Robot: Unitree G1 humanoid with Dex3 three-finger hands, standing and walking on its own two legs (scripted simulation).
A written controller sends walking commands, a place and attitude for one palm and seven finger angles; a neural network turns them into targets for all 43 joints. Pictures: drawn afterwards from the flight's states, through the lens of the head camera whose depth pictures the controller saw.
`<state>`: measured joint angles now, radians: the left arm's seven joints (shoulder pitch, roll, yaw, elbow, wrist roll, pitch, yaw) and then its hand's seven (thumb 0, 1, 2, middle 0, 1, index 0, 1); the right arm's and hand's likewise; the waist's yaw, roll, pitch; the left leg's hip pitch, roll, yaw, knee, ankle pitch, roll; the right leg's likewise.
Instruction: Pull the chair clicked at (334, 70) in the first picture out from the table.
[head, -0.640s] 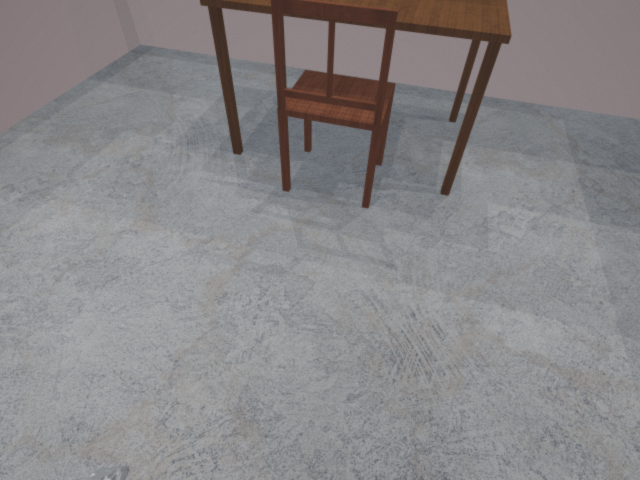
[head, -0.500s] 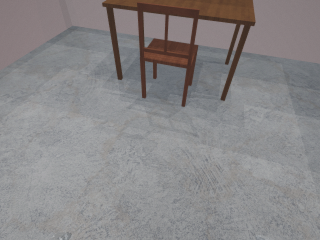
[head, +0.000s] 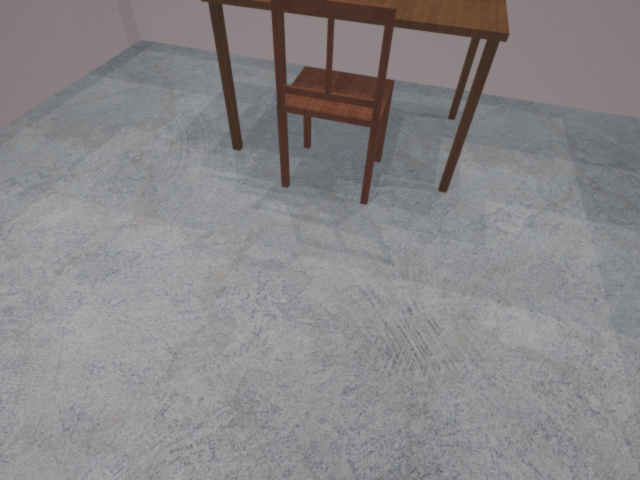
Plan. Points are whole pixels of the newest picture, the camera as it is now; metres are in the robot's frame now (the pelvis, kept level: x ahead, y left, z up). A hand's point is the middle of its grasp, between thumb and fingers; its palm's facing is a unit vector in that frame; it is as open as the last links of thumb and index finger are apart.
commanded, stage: stand and wait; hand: left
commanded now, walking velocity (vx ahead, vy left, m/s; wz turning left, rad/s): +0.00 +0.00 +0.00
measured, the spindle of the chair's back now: (329, 56) +1.48 +0.05 -0.11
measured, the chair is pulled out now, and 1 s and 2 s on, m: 0.00 0.00 0.00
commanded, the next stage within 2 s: look at it before walking up in 0.18 s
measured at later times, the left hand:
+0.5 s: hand out of the picture +0.07 +0.24 -0.16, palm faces -0.03 -0.95 -0.32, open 7.4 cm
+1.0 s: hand out of the picture +0.07 +0.23 -0.16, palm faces -0.02 -0.95 -0.32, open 7.4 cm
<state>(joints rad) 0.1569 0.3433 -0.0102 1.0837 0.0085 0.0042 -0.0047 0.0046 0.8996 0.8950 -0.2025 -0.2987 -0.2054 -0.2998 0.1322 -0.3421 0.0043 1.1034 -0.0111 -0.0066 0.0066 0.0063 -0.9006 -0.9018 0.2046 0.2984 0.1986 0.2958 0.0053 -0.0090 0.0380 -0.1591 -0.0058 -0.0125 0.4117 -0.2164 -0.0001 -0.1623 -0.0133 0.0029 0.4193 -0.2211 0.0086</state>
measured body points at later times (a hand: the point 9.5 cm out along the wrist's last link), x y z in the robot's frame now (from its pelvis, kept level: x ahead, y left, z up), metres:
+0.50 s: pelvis +0.00 +0.00 +0.00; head +0.00 +0.00 +0.45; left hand +0.08 +0.29 -0.13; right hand +0.08 -0.30 -0.13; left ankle +0.01 +0.12 -0.74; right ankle +0.01 -0.13 -0.74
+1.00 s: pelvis +0.01 -0.01 +0.00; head +0.01 +0.00 +0.45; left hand +0.07 +0.28 -0.14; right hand +0.08 -0.30 -0.13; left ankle +0.01 +0.12 -0.74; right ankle +0.01 -0.13 -0.74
